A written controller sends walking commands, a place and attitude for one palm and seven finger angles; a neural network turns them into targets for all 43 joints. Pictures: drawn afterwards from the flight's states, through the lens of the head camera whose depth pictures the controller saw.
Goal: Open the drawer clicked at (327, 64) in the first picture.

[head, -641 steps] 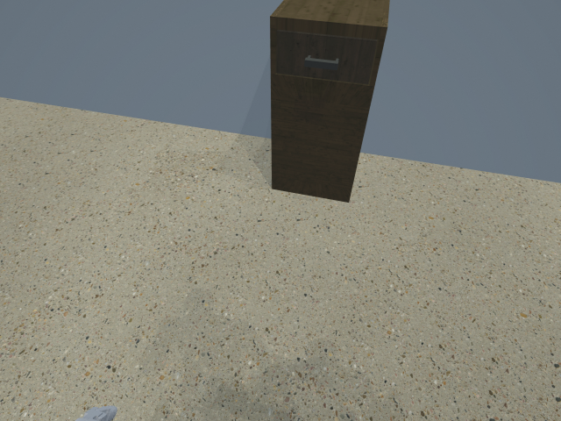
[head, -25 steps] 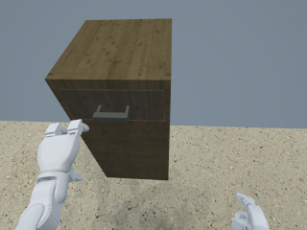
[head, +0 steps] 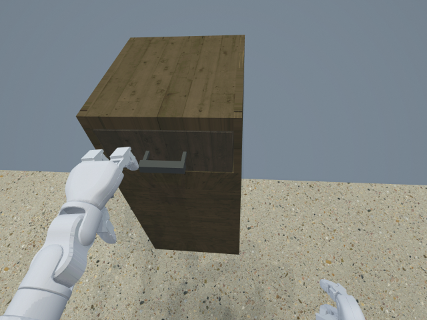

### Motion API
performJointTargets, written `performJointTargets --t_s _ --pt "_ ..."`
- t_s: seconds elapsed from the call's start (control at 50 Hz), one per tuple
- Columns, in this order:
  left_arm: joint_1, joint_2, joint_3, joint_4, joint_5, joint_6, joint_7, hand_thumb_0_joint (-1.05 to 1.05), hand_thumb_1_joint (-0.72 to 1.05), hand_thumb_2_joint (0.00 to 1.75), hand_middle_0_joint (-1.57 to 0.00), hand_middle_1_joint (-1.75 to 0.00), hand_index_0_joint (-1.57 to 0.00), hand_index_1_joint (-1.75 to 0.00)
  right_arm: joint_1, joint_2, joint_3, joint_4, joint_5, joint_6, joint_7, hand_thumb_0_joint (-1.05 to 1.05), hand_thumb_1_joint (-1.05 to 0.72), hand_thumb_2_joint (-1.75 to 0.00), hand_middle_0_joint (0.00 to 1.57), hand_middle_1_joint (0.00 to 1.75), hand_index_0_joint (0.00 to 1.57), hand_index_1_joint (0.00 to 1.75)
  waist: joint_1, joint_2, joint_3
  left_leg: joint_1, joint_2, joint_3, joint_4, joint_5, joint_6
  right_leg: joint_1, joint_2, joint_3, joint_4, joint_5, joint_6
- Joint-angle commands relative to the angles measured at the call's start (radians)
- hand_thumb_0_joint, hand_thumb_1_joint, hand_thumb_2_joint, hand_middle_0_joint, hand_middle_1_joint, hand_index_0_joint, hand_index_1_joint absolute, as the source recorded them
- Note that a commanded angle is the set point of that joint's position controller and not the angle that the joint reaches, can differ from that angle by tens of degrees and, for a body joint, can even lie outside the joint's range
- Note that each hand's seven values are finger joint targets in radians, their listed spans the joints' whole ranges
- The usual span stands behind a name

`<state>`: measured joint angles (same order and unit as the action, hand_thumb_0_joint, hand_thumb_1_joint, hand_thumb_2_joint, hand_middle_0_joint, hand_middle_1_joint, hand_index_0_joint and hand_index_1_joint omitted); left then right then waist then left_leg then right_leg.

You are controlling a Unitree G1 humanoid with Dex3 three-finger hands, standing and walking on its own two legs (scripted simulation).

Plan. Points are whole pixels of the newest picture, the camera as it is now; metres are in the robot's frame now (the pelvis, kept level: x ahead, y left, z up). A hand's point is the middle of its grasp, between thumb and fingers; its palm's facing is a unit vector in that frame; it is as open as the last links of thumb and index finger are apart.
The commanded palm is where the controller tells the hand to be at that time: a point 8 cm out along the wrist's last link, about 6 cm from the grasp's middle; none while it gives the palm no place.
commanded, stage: raise the hand with hooked fingers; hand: left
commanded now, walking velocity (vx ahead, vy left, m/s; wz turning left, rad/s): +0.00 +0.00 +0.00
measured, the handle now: (164, 160) +0.50 +0.21 -0.05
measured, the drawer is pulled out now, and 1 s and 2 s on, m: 0.00 0.00 0.00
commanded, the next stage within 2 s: move the hooked fingers above the handle in 0.22 s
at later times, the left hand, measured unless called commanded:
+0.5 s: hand (124, 201) +0.30 +0.22 +0.06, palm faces -0.01 -0.08 -1.00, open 13.8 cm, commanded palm +0.30 +0.22 +0.12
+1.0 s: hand (139, 180) +0.37 +0.21 +0.04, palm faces -0.01 -0.07 -1.00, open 13.8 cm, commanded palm +0.35 +0.22 +0.10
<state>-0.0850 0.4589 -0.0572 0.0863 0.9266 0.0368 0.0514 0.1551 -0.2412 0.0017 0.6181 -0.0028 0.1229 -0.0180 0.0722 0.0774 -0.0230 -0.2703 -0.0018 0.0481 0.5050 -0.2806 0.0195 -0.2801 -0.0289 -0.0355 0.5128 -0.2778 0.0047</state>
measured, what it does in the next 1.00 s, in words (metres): stands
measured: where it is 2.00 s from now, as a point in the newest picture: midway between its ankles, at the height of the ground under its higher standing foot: outside the picture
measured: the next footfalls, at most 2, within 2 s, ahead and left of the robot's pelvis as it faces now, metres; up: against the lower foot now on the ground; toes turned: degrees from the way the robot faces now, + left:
none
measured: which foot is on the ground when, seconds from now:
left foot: down 0.00-1.00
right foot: down 0.00-1.00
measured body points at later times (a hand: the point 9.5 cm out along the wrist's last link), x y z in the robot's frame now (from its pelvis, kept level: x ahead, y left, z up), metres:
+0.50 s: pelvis -0.01 -0.02 +0.00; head +0.00 -0.05 +0.45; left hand +0.30 +0.22 +0.12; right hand +0.18 -0.25 -0.11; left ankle -0.01 +0.11 -0.74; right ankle -0.01 -0.12 -0.74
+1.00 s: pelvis +0.00 -0.01 -0.01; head +0.05 -0.03 +0.44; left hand +0.37 +0.21 +0.09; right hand +0.12 -0.27 -0.14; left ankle -0.01 +0.11 -0.74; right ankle -0.01 -0.12 -0.74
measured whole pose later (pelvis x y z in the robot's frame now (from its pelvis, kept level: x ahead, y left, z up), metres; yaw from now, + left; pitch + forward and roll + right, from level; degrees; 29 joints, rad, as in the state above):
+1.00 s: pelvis +0.00 -0.01 -0.01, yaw +0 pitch +8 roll +0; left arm -0.34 0.43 -0.08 0.45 1.00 -0.06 0.18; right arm 0.24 -0.25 -0.06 0.67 0.01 0.10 -0.04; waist 0.03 0.05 -0.06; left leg -0.41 0.01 0.05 0.59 -0.31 0.01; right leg -0.43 -0.02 -0.03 0.60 -0.32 -0.01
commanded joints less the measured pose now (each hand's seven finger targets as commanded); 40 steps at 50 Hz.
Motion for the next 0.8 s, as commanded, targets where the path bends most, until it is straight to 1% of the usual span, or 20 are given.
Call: performJointTargets --t_s 0.0,0.04,0.06,0.08,0.16,0.26,0.28,0.34,0.4,0.5,0.54,0.56,0.58,0.6,0.64,0.66,0.7,0.74,0.76,0.78 --pt "-0.212 0.206 0.146 -0.202 0.002 -0.054 0.054 0.00 -0.50 0.30 -0.30 -1.20 -0.30 -1.20 -0.108 -0.115 -0.049 -0.151 0.001 -0.052 -0.005 0.00 -0.90 -0.90 0.20 0.30 0.20 0.30 0.016 -0.087 -0.231 0.068 -0.021 -0.026 -0.054 0.334 0.006 0.114 0.042 0.005 -0.041 0.273 -0.042" --pt "-0.238 0.214 0.157 -0.224 0.010 -0.073 0.082 0.00 -0.50 0.30 -0.30 -1.20 -0.30 -1.20 -0.111 -0.114 -0.053 -0.148 0.002 -0.059 -0.007 0.00 -0.90 -0.90 0.20 0.30 0.20 0.30 0.015 -0.075 -0.245 0.070 -0.025 -0.021 -0.050 0.326 0.008 0.110 0.040 0.013 -0.041 0.275 -0.041" --pt "-0.254 0.233 0.175 -0.240 0.016 -0.082 0.099 0.00 -0.50 0.30 -0.30 -1.20 -0.30 -1.20 -0.109 -0.116 -0.056 -0.145 0.001 -0.062 -0.007 0.00 -0.90 -0.90 0.20 0.30 0.20 0.30 0.015 -0.053 -0.255 0.075 -0.024 -0.024 -0.053 0.318 0.006 0.107 0.042 0.014 -0.042 0.254 -0.042" --pt "-0.266 0.220 0.162 -0.242 0.023 -0.084 0.116 0.00 -0.50 0.30 -0.30 -1.20 -0.30 -1.20 -0.111 -0.111 -0.056 -0.141 0.003 -0.065 -0.006 0.00 -0.90 -0.90 0.20 0.30 0.20 0.30 0.015 -0.016 -0.259 0.081 -0.026 -0.023 -0.050 0.317 0.005 0.099 0.039 0.014 -0.040 0.248 -0.045" --pt "-0.262 0.211 0.164 -0.212 0.028 -0.068 0.157 0.00 -0.50 0.30 -0.30 -1.20 -0.30 -1.20 -0.107 -0.111 -0.066 -0.126 0.008 -0.070 -0.005 0.00 -0.90 -0.90 0.20 0.30 0.20 0.30 0.010 -0.016 -0.268 0.079 -0.028 -0.017 -0.049 0.302 0.003 0.092 0.042 0.014 -0.041 0.233 -0.045" --pt "-0.236 0.174 0.112 -0.128 0.016 -0.005 0.137 0.00 -0.50 0.30 -0.30 -1.20 -0.30 -1.20 -0.126 -0.114 -0.059 -0.127 0.021 -0.067 -0.009 0.00 -0.90 -0.90 0.20 0.30 0.20 0.30 0.001 -0.090 -0.211 0.043 -0.032 -0.002 -0.065 0.226 0.010 0.091 0.037 0.022 -0.067 0.183 -0.035" --pt "-0.246 0.167 0.093 -0.140 0.017 0.001 0.127 0.00 -0.50 0.30 -0.30 -1.20 -0.30 -1.20 -0.130 -0.115 -0.056 -0.129 0.021 -0.068 -0.009 0.00 -0.90 -0.90 0.20 0.30 0.20 0.30 0.000 -0.086 -0.207 0.045 -0.031 0.002 -0.069 0.218 0.011 0.093 0.033 0.022 -0.070 0.178 -0.034" --pt "-0.288 0.194 0.099 -0.088 0.020 0.010 0.100 0.00 -0.50 0.30 -0.30 -1.20 -0.30 -1.20 -0.132 -0.117 -0.050 -0.124 0.022 -0.065 -0.023 0.00 -0.90 -0.90 0.20 0.30 0.20 0.30 -0.007 -0.131 -0.190 0.024 -0.038 0.007 -0.067 0.191 0.018 0.094 0.031 0.030 -0.078 0.166 -0.027" --pt "-0.372 0.197 0.088 -0.055 0.028 -0.017 0.088 0.00 -0.50 0.30 -0.30 -1.20 -0.30 -1.20 -0.119 -0.113 -0.048 -0.117 0.019 -0.071 -0.032 0.00 -0.90 -0.90 0.20 0.30 0.20 0.30 -0.019 -0.119 -0.179 0.028 -0.040 0.006 -0.062 0.164 0.020 0.068 0.031 0.032 -0.083 0.134 -0.027" --pt "-0.527 0.211 0.088 -0.003 0.045 -0.080 0.104 0.00 -0.50 0.30 -0.30 -1.20 -0.30 -1.20 -0.083 -0.109 -0.052 -0.098 0.016 -0.083 -0.041 0.00 -0.90 -0.90 0.20 0.30 0.20 0.30 -0.031 -0.058 -0.221 0.035 -0.046 -0.002 -0.038 0.160 0.019 0.036 0.032 0.034 -0.065 0.126 -0.032" --pt "-0.530 0.211 0.096 0.024 0.052 -0.094 0.118 0.00 -0.50 0.30 -0.30 -1.20 -0.30 -1.20 -0.070 -0.108 -0.059 -0.094 0.014 -0.086 -0.041 0.00 -0.90 -0.90 0.20 0.30 0.20 0.30 -0.026 -0.048 -0.255 0.036 -0.045 0.001 -0.022 0.198 0.019 0.043 0.033 0.033 -0.048 0.177 -0.034" --pt "-0.515 0.234 0.125 0.047 0.052 -0.097 0.124 0.00 -0.50 0.30 -0.30 -1.20 -0.30 -1.20 -0.056 -0.111 -0.062 -0.093 0.013 -0.084 -0.040 0.00 -0.90 -0.90 0.20 0.30 0.20 0.30 -0.017 -0.067 -0.276 0.022 -0.048 -0.002 -0.021 0.203 0.018 0.068 0.034 0.033 -0.042 0.183 -0.033" --pt "-0.510 0.242 0.136 0.048 0.053 -0.101 0.132 0.00 -0.50 0.30 -0.30 -1.20 -0.30 -1.20 -0.057 -0.111 -0.063 -0.094 0.014 -0.084 -0.040 0.00 -0.90 -0.90 0.20 0.30 0.20 0.30 -0.012 -0.053 -0.295 0.017 -0.048 0.000 -0.015 0.224 0.018 0.077 0.033 0.035 -0.031 0.212 -0.035" --pt "-0.497 0.217 0.120 0.059 0.049 -0.099 0.137 0.00 -0.50 0.30 -0.30 -1.20 -0.30 -1.20 -0.055 -0.107 -0.065 -0.094 0.014 -0.083 -0.039 0.00 -0.90 -0.90 0.20 0.30 0.20 0.30 -0.011 -0.059 -0.305 0.013 -0.048 0.000 -0.009 0.244 0.019 0.084 0.032 0.034 -0.022 0.245 -0.034" --pt "-0.472 0.216 0.132 0.090 0.045 -0.090 0.144 0.00 -0.50 0.30 -0.30 -1.20 -0.30 -1.20 -0.049 -0.113 -0.071 -0.090 0.017 -0.079 -0.034 0.00 -0.90 -0.90 0.20 0.30 0.20 0.30 -0.010 -0.073 -0.305 -0.001 -0.044 0.006 -0.001 0.278 0.017 0.085 0.033 0.031 -0.010 0.300 -0.034" --pt "-0.443 0.218 0.142 0.127 0.045 -0.078 0.144 0.00 -0.50 0.30 -0.30 -1.20 -0.30 -1.20 -0.044 -0.116 -0.071 -0.094 0.019 -0.074 -0.030 0.00 -0.90 -0.90 0.20 0.30 0.20 0.30 -0.007 -0.082 -0.292 -0.021 -0.046 0.003 -0.004 0.267 0.015 0.088 0.037 0.027 -0.009 0.282 -0.035" --pt "-0.464 0.174 0.092 0.126 0.045 -0.066 0.141 0.00 -0.50 0.30 -0.30 -1.20 -0.30 -1.20 -0.042 -0.119 -0.074 -0.097 0.022 -0.070 -0.026 0.00 -0.90 -0.90 0.20 0.30 0.20 0.30 -0.019 -0.095 -0.278 -0.023 -0.041 0.007 0.000 0.268 0.017 0.061 0.036 0.023 -0.004 0.284 -0.034" --pt "-0.466 0.169 0.081 0.151 0.047 -0.051 0.137 0.00 -0.50 0.30 -0.30 -1.20 -0.30 -1.20 -0.030 -0.126 -0.077 -0.098 0.024 -0.067 -0.026 0.00 -0.90 -0.90 0.20 0.30 0.20 0.30 -0.026 -0.118 -0.285 -0.025 -0.037 0.010 0.004 0.269 0.020 0.054 0.038 0.021 -0.001 0.286 -0.033" --pt "-0.494 0.186 0.092 0.162 0.054 -0.050 0.135 0.00 -0.50 0.30 -0.30 -1.20 -0.30 -1.20 -0.023 -0.132 -0.078 -0.097 0.023 -0.065 -0.027 0.00 -0.90 -0.90 0.20 0.30 0.20 0.30 -0.030 -0.114 -0.282 -0.031 -0.039 0.005 0.006 0.264 0.018 0.046 0.041 0.019 0.003 0.268 -0.035" --pt "-0.522 0.171 0.066 0.148 0.056 -0.053 0.134 0.00 -0.50 0.30 -0.30 -1.20 -0.30 -1.20 -0.019 -0.130 -0.079 -0.100 0.024 -0.065 -0.027 0.00 -0.90 -0.90 0.20 0.30 0.20 0.30 -0.035 -0.099 -0.290 -0.024 -0.039 0.005 0.010 0.258 0.021 0.036 0.039 0.023 0.002 0.263 -0.034"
